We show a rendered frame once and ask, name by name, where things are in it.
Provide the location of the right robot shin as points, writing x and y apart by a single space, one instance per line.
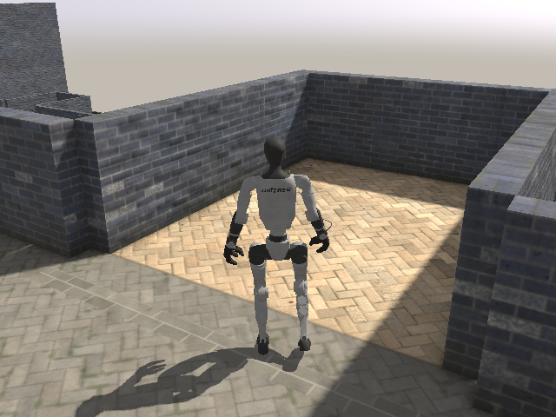
302 310

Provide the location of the robot right forearm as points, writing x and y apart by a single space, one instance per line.
319 227

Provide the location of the right robot hand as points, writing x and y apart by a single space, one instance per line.
317 240

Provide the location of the robot left foot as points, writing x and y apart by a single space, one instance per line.
263 347

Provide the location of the left robot hand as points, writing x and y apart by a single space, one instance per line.
232 251

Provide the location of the right robot upper arm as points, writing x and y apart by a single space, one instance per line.
303 182

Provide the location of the left robot upper arm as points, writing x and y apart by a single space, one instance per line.
248 185

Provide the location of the robot left forearm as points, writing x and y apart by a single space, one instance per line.
234 232

